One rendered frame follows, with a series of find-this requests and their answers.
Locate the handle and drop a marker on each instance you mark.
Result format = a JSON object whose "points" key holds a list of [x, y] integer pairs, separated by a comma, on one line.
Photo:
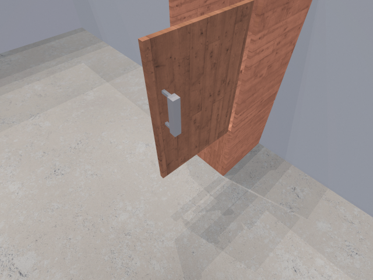
{"points": [[174, 113]]}

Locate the cupboard door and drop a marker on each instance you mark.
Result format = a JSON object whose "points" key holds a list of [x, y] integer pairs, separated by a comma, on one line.
{"points": [[199, 60]]}

